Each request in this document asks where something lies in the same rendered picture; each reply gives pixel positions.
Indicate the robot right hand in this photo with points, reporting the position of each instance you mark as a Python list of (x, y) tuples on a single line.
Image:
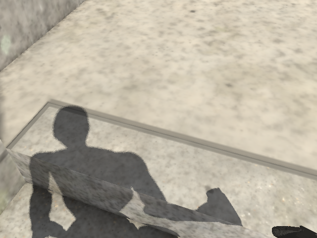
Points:
[(292, 232)]

